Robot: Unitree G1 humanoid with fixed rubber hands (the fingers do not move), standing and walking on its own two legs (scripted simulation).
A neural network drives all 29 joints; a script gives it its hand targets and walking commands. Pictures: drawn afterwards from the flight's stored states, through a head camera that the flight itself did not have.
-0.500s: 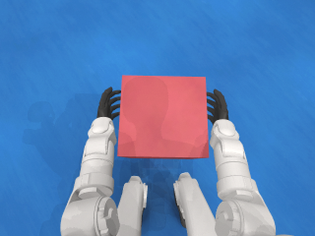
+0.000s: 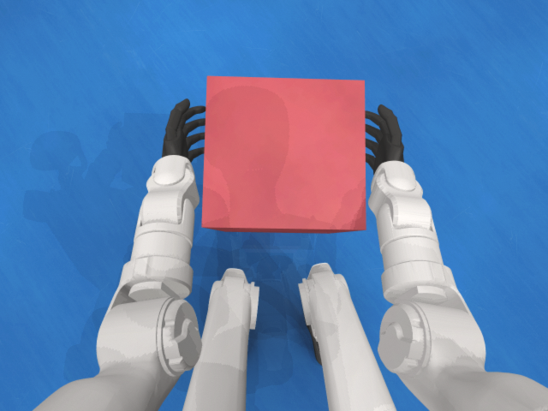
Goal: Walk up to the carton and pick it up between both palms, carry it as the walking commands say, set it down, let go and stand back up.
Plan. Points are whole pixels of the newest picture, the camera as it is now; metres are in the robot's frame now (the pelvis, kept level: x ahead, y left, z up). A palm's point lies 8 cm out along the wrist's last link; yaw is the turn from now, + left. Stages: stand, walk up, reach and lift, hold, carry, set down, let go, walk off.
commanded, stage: set down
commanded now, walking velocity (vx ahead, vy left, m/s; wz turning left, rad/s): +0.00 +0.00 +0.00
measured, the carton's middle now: (280, 171) +0.45 -0.01 -0.16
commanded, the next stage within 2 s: none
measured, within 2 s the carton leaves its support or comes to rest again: neither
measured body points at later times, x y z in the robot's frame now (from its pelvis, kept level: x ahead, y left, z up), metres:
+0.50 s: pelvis -0.02 +0.00 -0.07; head +0.28 +0.00 +0.27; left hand +0.49 +0.13 -0.18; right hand +0.47 -0.17 -0.18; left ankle +0.08 +0.12 -0.51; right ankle +0.09 -0.13 -0.51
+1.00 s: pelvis -0.02 +0.00 -0.13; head +0.31 +0.00 +0.17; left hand +0.51 +0.13 -0.27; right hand +0.49 -0.17 -0.27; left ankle +0.08 +0.12 -0.51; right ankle +0.09 -0.13 -0.51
